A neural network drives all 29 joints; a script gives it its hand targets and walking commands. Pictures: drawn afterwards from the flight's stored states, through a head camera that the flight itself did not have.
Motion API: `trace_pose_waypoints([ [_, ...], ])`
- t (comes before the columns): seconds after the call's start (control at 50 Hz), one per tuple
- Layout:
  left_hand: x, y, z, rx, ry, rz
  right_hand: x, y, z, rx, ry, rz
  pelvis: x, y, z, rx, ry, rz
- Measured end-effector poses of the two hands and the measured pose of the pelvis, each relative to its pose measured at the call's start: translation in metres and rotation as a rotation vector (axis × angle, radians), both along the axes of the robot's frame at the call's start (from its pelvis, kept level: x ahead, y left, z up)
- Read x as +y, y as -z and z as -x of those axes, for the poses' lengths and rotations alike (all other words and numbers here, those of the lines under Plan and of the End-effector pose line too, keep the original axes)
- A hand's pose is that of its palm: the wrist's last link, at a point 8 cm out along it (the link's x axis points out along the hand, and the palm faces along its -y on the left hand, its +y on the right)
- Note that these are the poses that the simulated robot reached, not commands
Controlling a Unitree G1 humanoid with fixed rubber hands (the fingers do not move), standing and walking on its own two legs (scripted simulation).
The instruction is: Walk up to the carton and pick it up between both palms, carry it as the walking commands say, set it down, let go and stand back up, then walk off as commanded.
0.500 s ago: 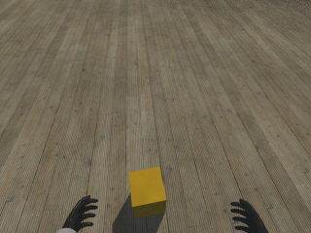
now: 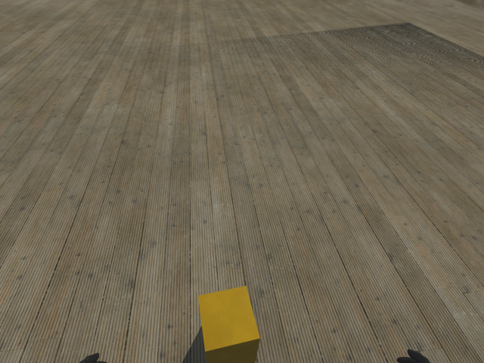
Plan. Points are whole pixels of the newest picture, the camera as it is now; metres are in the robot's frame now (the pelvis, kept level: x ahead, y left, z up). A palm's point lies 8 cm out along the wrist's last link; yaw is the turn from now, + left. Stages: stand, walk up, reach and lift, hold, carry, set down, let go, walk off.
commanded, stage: stand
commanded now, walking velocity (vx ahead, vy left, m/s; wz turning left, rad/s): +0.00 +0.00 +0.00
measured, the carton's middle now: (227, 331) +0.44 +0.06 -0.64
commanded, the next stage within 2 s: walk off in 1.56 s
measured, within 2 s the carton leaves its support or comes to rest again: neither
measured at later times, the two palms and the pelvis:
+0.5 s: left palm out of the picture +0.05 +0.27 -0.10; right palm out of the picture +0.05 -0.31 -0.10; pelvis -0.03 -0.01 +0.00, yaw -1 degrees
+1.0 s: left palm out of the picture +0.01 +0.28 -0.11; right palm out of the picture +0.01 -0.32 -0.10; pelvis -0.05 -0.02 +0.01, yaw -1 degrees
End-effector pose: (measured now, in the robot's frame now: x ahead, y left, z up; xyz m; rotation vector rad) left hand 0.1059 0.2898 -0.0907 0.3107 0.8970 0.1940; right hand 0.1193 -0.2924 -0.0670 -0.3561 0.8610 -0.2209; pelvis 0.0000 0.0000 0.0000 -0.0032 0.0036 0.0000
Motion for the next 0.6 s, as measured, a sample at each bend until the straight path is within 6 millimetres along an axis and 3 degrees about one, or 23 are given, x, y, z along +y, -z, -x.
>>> trace_pose_waypoints([
  [0.22, -0.004, 0.011, 0.038, 0.112, 0.008, 0.001, -0.007, 0.017, 0.039, 0.105, 0.043, -0.017, -0.004, -0.001, 0.012, -0.012, 0.012, -0.002],
  [0.4, -0.015, 0.012, 0.050, 0.127, 0.005, 0.003, -0.007, 0.030, 0.061, 0.153, 0.058, -0.056, -0.011, -0.002, 0.022, -0.036, 0.013, -0.004],
  [0.6, -0.013, 0.011, 0.063, 0.150, 0.003, -0.013, -0.024, 0.031, 0.089, 0.205, 0.083, -0.042, -0.017, -0.004, 0.038, -0.056, 0.014, 0.000],
])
